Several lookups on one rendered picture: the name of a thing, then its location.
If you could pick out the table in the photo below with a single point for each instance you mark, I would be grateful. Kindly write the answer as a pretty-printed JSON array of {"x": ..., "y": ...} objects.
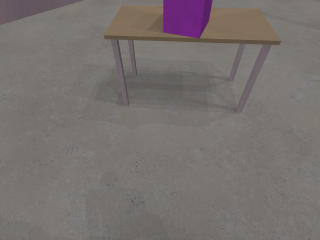
[{"x": 226, "y": 25}]

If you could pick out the carton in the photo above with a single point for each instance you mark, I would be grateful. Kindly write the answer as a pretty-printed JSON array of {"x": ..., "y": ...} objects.
[{"x": 186, "y": 17}]

